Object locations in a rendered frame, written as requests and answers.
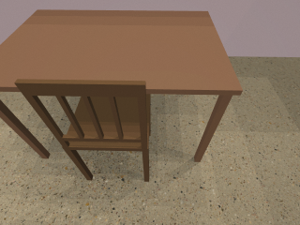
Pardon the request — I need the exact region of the table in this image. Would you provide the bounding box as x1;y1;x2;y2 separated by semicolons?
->
0;9;243;162

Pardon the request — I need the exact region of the chair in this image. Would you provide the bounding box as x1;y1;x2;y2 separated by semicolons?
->
15;79;151;182

